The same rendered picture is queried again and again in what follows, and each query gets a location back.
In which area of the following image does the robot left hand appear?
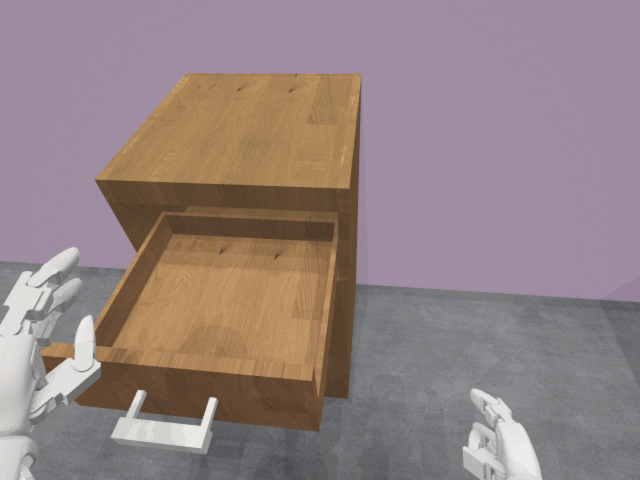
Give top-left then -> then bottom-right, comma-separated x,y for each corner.
0,247 -> 101,438

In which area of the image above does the drawer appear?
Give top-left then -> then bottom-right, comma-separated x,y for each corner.
40,212 -> 339,432

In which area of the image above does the cabinet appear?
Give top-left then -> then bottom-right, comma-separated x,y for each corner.
95,73 -> 362,399

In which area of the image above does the handle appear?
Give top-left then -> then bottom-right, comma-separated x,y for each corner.
111,390 -> 218,454

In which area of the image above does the robot left forearm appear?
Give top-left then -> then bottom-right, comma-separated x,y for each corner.
0,436 -> 39,480

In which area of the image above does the robot right hand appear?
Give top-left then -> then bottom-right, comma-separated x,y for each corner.
463,388 -> 542,480

